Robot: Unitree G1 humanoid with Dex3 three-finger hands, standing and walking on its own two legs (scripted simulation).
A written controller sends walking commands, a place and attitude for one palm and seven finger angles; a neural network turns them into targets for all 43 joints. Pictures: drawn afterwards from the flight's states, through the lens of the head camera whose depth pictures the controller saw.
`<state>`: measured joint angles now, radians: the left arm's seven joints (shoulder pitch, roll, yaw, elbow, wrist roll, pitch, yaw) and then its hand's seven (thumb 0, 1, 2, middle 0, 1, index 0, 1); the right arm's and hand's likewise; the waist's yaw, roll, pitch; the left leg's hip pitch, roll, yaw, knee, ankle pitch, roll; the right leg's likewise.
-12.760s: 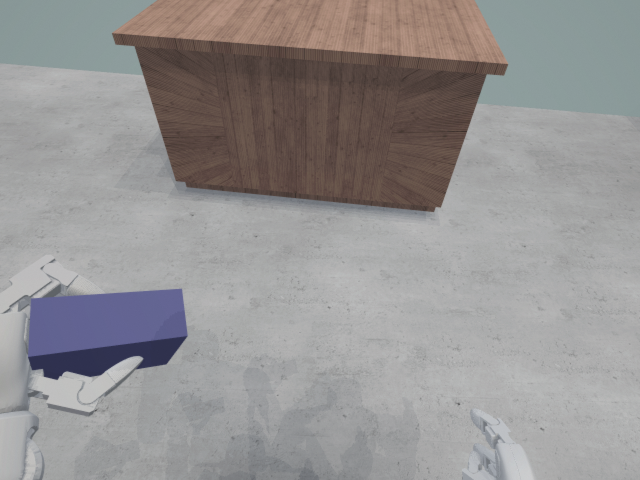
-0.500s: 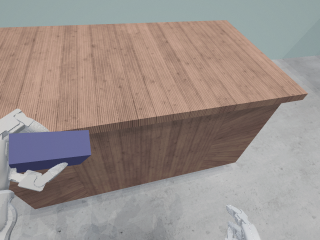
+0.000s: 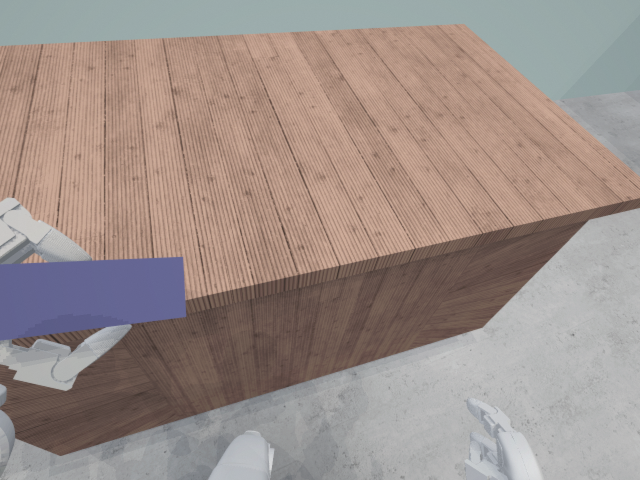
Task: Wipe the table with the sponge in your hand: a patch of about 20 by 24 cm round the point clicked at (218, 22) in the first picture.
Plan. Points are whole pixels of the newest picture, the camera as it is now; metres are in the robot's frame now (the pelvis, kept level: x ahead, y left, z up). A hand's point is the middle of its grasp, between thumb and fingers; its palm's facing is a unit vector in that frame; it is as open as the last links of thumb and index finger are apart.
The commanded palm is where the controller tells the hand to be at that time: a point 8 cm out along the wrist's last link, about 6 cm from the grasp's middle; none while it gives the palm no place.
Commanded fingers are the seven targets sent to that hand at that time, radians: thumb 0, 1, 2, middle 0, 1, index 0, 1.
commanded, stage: shuffle to correct the standing spot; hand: left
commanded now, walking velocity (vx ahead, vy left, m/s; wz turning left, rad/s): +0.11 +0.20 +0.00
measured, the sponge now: (119, 293) +0.23 +0.21 +0.17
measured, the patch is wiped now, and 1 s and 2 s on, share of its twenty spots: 0.00 0.00 0.00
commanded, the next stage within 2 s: come to a stop and stand still in 0.46 s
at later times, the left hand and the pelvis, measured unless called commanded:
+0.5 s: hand out of the picture +0.27 +0.34 +0.18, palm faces +0.39 -0.78 -0.48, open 9.3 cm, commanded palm +0.22 +0.37 +0.20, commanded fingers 0.00 0.10 1.30 -1.20 -1.60 -1.20 -1.60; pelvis +0.05 +0.09 +0.02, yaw -2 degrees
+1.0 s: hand out of the picture +0.29 +0.40 +0.17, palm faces +0.40 -0.86 -0.31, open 9.3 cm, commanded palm +0.24 +0.43 +0.20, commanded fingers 0.00 0.10 1.30 -1.20 -1.60 -1.20 -1.60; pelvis +0.07 +0.15 +0.02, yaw -3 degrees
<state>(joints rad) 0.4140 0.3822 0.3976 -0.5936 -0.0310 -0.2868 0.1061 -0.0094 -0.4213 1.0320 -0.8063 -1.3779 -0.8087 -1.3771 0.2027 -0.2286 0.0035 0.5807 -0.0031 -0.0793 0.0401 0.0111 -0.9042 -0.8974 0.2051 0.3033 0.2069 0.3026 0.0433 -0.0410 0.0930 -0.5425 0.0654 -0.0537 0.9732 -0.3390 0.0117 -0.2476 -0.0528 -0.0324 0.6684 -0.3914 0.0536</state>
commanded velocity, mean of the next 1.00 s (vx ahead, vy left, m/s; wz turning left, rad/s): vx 0.05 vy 0.05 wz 0.00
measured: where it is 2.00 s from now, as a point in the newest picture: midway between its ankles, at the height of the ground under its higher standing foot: outside the picture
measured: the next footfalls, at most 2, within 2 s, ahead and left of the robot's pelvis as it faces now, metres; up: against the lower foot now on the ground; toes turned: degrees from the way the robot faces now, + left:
left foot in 0.04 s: +0.15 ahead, +0.17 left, +0.00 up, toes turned +0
right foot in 0.28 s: +0.07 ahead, -0.04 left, +0.00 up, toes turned -6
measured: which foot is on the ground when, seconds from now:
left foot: up 0.00-0.02, down 0.04-0.28, up 0.30-0.54, down 0.56-1.00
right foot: down 0.00-0.06, up 0.08-0.26, down 0.28-0.58, up 0.60-0.76, down 0.78-1.00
